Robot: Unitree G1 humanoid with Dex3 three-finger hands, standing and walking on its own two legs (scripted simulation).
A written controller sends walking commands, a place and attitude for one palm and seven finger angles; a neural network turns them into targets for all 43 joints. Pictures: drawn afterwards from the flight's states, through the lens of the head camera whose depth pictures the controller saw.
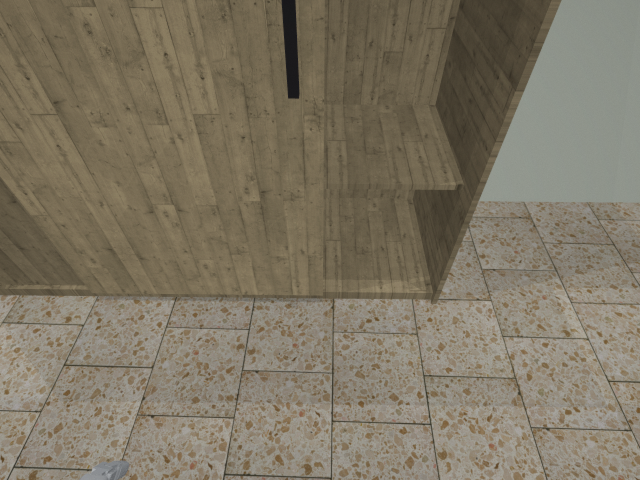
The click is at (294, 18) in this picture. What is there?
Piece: wardrobe's sliding door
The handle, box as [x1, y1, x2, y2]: [282, 0, 298, 98]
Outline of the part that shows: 282,0 288,98 298,98 295,2 294,0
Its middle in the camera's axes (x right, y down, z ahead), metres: -0.06 -0.41 +0.68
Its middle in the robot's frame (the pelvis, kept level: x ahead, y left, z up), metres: +0.81 +0.10 +0.24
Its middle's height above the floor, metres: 1.01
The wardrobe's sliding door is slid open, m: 0.41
